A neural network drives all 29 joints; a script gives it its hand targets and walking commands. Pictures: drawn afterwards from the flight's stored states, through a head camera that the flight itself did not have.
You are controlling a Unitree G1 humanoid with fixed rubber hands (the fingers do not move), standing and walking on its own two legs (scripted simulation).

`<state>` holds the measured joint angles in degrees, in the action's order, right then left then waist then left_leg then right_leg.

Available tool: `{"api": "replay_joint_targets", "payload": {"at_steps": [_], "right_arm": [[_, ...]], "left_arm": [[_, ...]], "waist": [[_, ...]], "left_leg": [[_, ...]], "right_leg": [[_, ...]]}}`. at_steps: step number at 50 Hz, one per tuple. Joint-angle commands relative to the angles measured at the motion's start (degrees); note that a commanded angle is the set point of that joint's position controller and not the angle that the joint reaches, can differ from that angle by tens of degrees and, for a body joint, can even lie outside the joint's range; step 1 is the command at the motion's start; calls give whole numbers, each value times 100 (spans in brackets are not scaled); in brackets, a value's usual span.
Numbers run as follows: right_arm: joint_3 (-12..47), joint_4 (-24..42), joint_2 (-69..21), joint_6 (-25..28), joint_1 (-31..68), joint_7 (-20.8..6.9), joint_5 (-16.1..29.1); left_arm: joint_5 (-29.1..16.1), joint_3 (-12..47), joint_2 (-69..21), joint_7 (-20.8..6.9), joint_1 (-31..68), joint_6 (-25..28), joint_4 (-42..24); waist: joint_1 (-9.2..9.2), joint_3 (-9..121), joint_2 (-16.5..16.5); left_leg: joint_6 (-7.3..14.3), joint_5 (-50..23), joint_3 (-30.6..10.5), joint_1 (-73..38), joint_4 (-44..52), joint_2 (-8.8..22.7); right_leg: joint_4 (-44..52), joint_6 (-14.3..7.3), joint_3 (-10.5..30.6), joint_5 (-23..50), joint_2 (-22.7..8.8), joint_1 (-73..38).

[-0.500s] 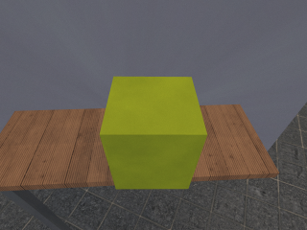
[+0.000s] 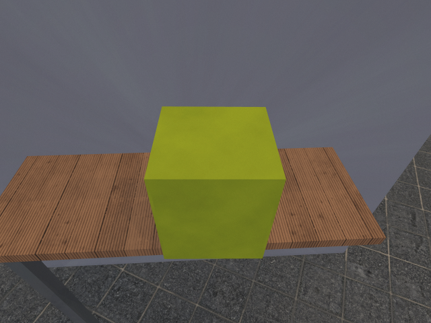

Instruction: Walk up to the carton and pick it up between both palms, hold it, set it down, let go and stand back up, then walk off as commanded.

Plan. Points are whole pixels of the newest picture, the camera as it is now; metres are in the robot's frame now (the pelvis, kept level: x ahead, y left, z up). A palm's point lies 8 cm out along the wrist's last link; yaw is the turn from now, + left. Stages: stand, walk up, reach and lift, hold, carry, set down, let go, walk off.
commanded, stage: walk off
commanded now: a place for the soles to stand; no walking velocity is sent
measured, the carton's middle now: (213, 184) +0.40 +0.02 +0.07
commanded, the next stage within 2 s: none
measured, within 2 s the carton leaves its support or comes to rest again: neither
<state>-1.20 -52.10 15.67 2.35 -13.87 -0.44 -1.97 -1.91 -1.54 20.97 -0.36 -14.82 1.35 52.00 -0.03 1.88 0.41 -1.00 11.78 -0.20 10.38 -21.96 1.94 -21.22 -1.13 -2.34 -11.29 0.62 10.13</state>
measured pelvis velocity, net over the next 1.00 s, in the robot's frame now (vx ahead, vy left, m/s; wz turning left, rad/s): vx -0.19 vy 0.11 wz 0.03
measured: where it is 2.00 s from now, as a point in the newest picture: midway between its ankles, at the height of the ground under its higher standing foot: outside the picture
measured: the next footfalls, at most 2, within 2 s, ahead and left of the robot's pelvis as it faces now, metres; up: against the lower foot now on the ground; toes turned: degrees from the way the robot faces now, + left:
left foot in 0.62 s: -0.10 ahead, +0.13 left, +0.00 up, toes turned +1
right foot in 1.50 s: -0.27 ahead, -0.06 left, +0.00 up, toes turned +8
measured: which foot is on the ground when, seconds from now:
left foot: down 0.00-0.30, up 0.32-0.60, down 0.62-1.00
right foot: down 0.00-0.64, up 0.66-1.00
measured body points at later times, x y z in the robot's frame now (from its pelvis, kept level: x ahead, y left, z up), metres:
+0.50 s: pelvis -0.09 +0.02 -0.02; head -0.09 +0.01 +0.43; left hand -0.01 +0.35 -0.11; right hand +0.00 -0.28 -0.14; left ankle -0.11 +0.13 -0.69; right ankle +0.00 -0.10 -0.75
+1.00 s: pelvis -0.19 +0.11 -0.02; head -0.15 +0.14 +0.43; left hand -0.11 +0.44 -0.15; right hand -0.09 -0.20 -0.11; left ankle -0.14 +0.13 -0.74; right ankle -0.18 -0.04 -0.67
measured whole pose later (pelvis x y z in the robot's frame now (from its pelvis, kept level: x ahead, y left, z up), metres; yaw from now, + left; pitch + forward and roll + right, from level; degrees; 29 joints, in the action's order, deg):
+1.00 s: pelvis -0.19 +0.11 -0.02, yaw +2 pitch -4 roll -5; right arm -1.2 -42.4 20.9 -3.8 -14.1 1.8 -2.3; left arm -1.9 -2.0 25.3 1.8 -12.4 -4.3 46.8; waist 0.0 -9.0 -1.1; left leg 4.5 15.8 1.1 18.0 -37.5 -2.7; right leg -63.3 -0.6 6.1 -24.5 9.3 26.2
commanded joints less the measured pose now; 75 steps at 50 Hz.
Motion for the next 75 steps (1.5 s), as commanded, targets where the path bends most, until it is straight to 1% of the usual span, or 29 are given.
{"api": "replay_joint_targets", "payload": {"at_steps": [1, 12, 14, 15, 16, 17, 22, 25, 28, 30, 31, 32, 33, 34, 36, 41, 44, 47, 51, 55, 56, 58, 61, 65, 67, 71, 73, 74, 75], "right_arm": [[-497, 723, 1821, -218, 68, 80, 72], [-629, 1162, 2058, -532, 252, -6, 30], [-588, 1119, 1978, -580, 213, -31, -2], [-597, 1100, 1889, -604, 79, -24, 3], [-609, 1007, 1923, -661, 7, -18, 22], [-639, 977, 1957, -681, -142, -15, 36], [-618, 915, 1878, -660, -454, -74, 49], [-545, 952, 1767, -665, -376, -70, 88], [-584, 853, 1729, -574, -844, -53, 126], [-607, 809, 1733, -486, -852, -12, 33], [-637, 1021, 2060, -440, -320, 5, -72], [-661, 1137, 2339, -453, 104, 33, -108], [-704, 1142, 2621, -470, 236, 68, -109], [-687, 1236, 2559, -471, 499, 119, -141], [-584, 1308, 2034, -442, 652, 176, -119], [-610, 1340, 1786, -402, 244, 278, -80], [-643, 1413, 1821, -399, 184, 321, -10], [-677, 1533, 1836, -432, 468, 342, 11], [-729, 1698, 1914, -460, 781, 323, -21], [-677, 1621, 1872, -460, 590, 290, -72], [-696, 1670, 1904, -478, 728, 272, -44], [-641, 1570, 1888, -447, 723, 298, -77], [-653, 1583, 1941, -462, 779, 293, -55], [-676, 1645, 2002, -476, 703, 281, -41], [-683, 1666, 2008, -506, 796, 273, -50], [-718, 1685, 2127, -584, 906, 243, -110], [-753, 1642, 2047, -697, 889, 237, -122], [-669, 1511, 1793, -726, 570, 203, -53], [-695, 1398, 1802, -736, 254, 254, -19]], "left_arm": [[238, -393, 1373, 109, 160, 19, -722], [377, -493, 1381, 44, -145, -201, -726], [400, -508, 1531, 36, -30, -195, -767], [416, -567, 1676, 12, 66, -181, -808], [452, -650, 1943, 54, 257, -163, -872], [472, -669, 1985, 72, 525, -143, -929], [402, -572, 1637, 185, 872, -147, -1109], [404, -567, 1687, 176, 698, -186, -1108], [346, -526, 1702, 172, 852, -262, -1099], [275, -446, 1483, 182, 904, -344, -1091], [214, -396, 1242, 196, 595, -383, -1075], [248, -470, 1304, 250, 328, -457, -920], [247, -516, 1454, 299, 297, -502, -912], [226, -556, 1527, 323, 427, -524, -916], [138, -547, 1496, 306, 316, -527, -734], [178, -467, 1350, 306, 56, -524, -742], [261, -496, 1382, 307, -377, -549, -703], [296, -547, 1449, 303, -645, -566, -673], [305, -606, 1547, 282, -952, -584, -622], [327, -631, 1496, 212, -732, -604, -670], [328, -637, 1549, 206, -953, -631, -580], [360, -611, 1502, 151, -882, -664, -645], [379, -621, 1489, 99, -1097, -680, -641], [412, -619, 1418, 74, -1365, -691, -666], [374, -606, 1405, 43, -1376, -669, -609], [308, -633, 1313, -4, -1629, -628, -551], [292, -637, 1325, 3, -1805, -555, -397], [396, -617, 1474, 85, -1101, -494, -658], [476, -598, 1789, 162, -277, -435, -943]], "waist": [[-21, -82, -700], [107, -809, -928], [147, -1015, -379], [162, -1107, 260], [147, -1055, 555], [22, -1232, 520], [-65, -1123, 591], [53, -763, 582], [-211, -298, 572], [-280, -654, -293], [-72, -770, -1577], [31, -747, -1515], [-150, -905, -1339], [-145, -1152, -993], [-27, -1104, -757], [-54, -664, -684], [51, -449, -1125], [220, -520, -1144], [384, -388, -1142], [183, -394, -877], [263, -561, -971], [189, -627, -755], [260, -501, -790], [280, -264, -949], [278, -230, -981], [428, -311, -1277], [647, -557, -566], [467, -956, 892], [151, -1118, 1050]], "left_leg": [[611, -2507, -319, -55, -611, 418], [1032, 879, -871, 1752, -498, 468], [812, 2026, -484, 1625, -1461, -90], [606, 2196, -91, 1341, -2605, -495], [466, 2330, -128, 1107, -3795, -703], [435, 2088, -517, 1063, -4233, -658], [281, 1614, -477, 1063, -4408, -603], [239, 1743, -287, 1052, -3174, -432], [241, 1327, -347, 460, -1387, -154], [175, 593, -1119, 225, 255, 198], [244, -599, -2355, 319, 454, 970], [672, -871, -2771, 987, 388, 1528], [754, -233, -2880, 1642, 744, 1702], [544, 244, -2935, 1696, 878, 1573], [-233, -246, -1985, 736, 330, 839], [-417, -1202, -1680, -342, -41, 813], [-1074, -1960, -1250, -658, 86, 610], [-1260, -2279, -1044, -330, 362, 552], [-1077, -1386, -1112, -49, 759, 673], [-270, 663, -1421, 103, 912, 883], [-527, 1078, -1334, 401, 1231, 753], [-96, 1768, -1543, 632, 1176, 890], [366, 2165, -1554, 835, 1111, 1036], [509, 2250, -1745, 805, 1141, 1193], [894, 2184, -1751, 764, 861, 1316], [750, 2176, -1303, 1422, 652, 1052], [485, 2590, -819, 1942, -1290, 357], [221, 2293, -57, 2180, -3401, -675], [-1, 2346, -514, 2165, -4452, -1112]], "right_leg": [[-633, -262, 691, 2557, -898, 148], [-1128, -355, 587, -1501, -413, 477], [-176, -615, 1302, -1822, -1003, 1022], [622, -840, 1948, -2101, -1590, 1496], [1279, -1166, 2703, -2625, -2224, 1996], [1386, -1189, 2584, -2752, -2271, 2295], [609, -1142, 1593, -1301, -1631, 1734], [315, -1159, 1691, -765, -1755, 1035], [-414, -797, 1251, -376, -1556, 759], [-1953, -288, 667, -198, -836, 1294], [-3044, -9, 482, -1790, -23, 2069], [-3991, 148, 834, -2263, 230, 1972], [-4570, 141, 1201, -2257, 474, 1804], [-4825, 84, 1560, -1950, 671, 1962], [-4821, 28, 1749, -1323, 687, 2382], [-4655, 23, 1647, -1237, 848, 2566], [-4207, -34, 1376, -1285, 957, 2270], [-3947, 13, 1095, -1429, 985, 1723], [-3528, 2, 933, -1548, 905, 1079], [-3720, -13, 1123, -1435, 734, 1138], [-3714, -30, 993, -1470, 851, 943], [-4066, -26, 1096, -1436, 812, 1099], [-4466, -24, 958, -1539, 793, 1058], [-4122, -36, 903, -1655, 722, 953], [-3791, -84, 883, -1861, 505, 876], [-2202, -268, 694, -2140, 189, 192], [-904, -687, 1549, -2213, -167, 253], [228, -1027, 3378, -3012, -1033, 1386], [789, -1221, 4727, -2833, -1881, 2432]]}}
